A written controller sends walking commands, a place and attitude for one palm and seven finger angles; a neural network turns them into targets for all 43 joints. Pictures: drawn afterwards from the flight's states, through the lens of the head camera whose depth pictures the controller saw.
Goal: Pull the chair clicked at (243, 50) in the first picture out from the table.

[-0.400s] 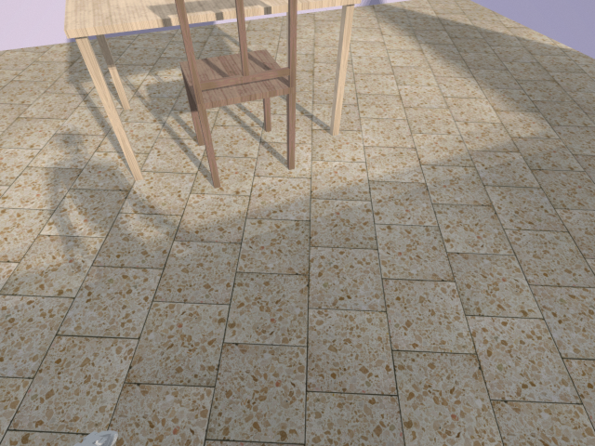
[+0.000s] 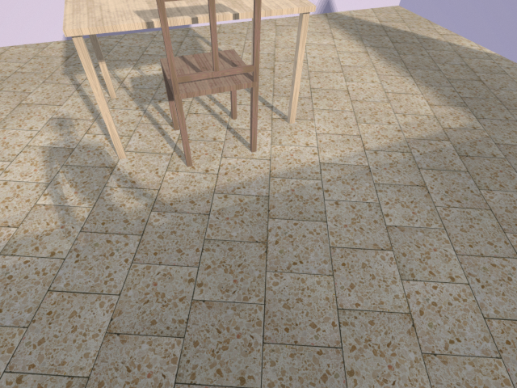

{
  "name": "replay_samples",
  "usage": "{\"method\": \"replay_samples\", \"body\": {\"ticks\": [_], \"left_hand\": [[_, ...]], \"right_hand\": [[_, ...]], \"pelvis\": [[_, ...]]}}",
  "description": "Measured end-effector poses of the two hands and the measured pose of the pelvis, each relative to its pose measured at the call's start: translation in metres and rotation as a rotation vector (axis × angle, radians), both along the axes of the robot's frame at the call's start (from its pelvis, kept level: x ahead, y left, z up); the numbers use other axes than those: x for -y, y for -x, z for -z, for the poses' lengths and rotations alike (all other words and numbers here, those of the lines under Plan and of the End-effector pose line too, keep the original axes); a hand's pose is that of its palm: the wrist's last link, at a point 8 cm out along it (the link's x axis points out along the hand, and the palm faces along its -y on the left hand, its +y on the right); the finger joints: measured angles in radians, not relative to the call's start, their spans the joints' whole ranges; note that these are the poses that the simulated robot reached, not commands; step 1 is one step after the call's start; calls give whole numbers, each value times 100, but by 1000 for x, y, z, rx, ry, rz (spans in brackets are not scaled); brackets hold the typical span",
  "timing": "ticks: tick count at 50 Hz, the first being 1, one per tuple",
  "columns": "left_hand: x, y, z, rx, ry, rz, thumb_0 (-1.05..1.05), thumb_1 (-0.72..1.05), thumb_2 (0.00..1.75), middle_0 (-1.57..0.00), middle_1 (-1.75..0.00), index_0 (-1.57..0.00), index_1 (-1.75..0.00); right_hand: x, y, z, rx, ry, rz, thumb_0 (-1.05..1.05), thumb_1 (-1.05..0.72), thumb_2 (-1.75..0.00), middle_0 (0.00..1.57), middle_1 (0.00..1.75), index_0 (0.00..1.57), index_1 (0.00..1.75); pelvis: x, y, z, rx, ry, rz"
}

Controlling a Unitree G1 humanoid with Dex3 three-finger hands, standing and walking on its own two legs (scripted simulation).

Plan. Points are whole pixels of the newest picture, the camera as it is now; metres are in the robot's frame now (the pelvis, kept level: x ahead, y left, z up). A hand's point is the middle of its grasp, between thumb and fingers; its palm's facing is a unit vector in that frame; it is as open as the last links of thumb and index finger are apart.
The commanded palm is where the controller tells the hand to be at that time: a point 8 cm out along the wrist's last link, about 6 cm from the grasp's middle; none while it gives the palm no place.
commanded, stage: stand and wait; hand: left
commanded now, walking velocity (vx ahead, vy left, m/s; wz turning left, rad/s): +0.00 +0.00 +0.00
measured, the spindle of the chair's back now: (214, 36) +1.47 +0.28 -0.07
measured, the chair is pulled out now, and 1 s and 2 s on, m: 0.00 0.00 0.00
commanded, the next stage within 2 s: look at it before walking up in 0.52 s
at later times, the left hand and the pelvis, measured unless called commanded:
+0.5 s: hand out of the picture +0.06 +0.24 -0.15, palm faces -0.03 -0.94 -0.33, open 7.4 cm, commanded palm none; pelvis -0.02 -0.01 +0.00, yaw +0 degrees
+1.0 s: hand out of the picture +0.06 +0.23 -0.15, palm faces -0.04 -0.95 -0.32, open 7.4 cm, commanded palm none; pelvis -0.02 -0.01 +0.00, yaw +0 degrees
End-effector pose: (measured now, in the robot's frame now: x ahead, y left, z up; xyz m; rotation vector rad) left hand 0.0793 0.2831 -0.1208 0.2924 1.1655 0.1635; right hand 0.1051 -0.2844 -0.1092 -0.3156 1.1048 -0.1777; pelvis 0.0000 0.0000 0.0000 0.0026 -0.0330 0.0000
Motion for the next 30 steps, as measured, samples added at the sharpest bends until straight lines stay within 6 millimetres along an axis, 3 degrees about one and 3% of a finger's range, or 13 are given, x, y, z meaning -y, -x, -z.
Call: {"method": "replay_samples", "body": {"ticks": [14, 30], "left_hand": [[-5, 30, -1, -71, -24, -19, 1, 91, 90, -20, -30, -20, -30], [4, 24, -5, -39, -19, 1, 1, 91, 90, -20, -30, -20, -30]], "right_hand": [[13, 48, 8, -113, 5, 43, 1, -90, -90, 20, 30, 20, 30], [15, 55, 9, -102, -10, 47, 1, -90, -90, 20, 30, 20, 30]], "pelvis": [[4, 10, -2, 6, 0, 0], [9, 18, -4, 5, -2, 4]]}}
